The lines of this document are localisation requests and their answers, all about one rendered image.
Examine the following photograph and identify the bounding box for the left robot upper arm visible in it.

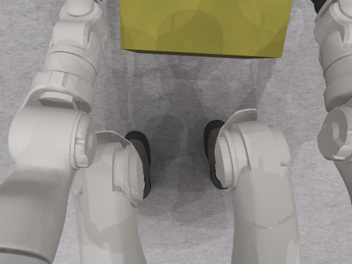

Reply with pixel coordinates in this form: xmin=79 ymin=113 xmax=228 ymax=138
xmin=0 ymin=104 xmax=97 ymax=264

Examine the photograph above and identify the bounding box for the right robot upper arm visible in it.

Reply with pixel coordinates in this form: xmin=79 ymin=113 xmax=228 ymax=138
xmin=317 ymin=103 xmax=352 ymax=205

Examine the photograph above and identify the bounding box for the right robot hand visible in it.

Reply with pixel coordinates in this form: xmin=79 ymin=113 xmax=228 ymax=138
xmin=311 ymin=0 xmax=326 ymax=14

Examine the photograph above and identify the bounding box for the carton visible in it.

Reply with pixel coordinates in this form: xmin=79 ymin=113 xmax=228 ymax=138
xmin=119 ymin=0 xmax=293 ymax=59

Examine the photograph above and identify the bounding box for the robot right forearm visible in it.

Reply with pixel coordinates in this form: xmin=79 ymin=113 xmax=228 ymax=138
xmin=313 ymin=0 xmax=352 ymax=113

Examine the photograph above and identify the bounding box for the robot left shin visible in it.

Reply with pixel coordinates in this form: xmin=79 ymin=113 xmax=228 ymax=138
xmin=71 ymin=131 xmax=145 ymax=199

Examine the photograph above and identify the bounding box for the robot right shin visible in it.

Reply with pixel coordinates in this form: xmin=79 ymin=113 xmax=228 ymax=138
xmin=214 ymin=109 xmax=292 ymax=181

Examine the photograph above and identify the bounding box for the robot shin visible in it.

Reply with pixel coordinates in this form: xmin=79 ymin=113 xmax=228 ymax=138
xmin=214 ymin=109 xmax=292 ymax=181
xmin=71 ymin=131 xmax=145 ymax=199

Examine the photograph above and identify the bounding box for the robot left forearm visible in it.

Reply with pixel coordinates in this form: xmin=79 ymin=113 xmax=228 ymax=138
xmin=8 ymin=0 xmax=108 ymax=161

